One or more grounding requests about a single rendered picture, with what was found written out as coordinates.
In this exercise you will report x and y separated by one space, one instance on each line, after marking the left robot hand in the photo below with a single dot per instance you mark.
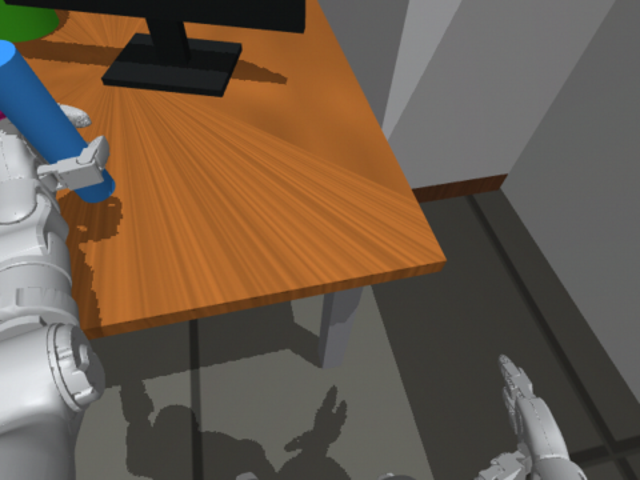
20 159

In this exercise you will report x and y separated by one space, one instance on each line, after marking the left robot arm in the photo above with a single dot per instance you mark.
49 373

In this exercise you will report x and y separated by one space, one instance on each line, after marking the table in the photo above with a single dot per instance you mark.
284 188

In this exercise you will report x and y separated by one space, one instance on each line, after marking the right robot hand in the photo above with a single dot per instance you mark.
539 436

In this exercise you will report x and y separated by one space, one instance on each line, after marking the right robot arm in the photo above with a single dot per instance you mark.
556 469

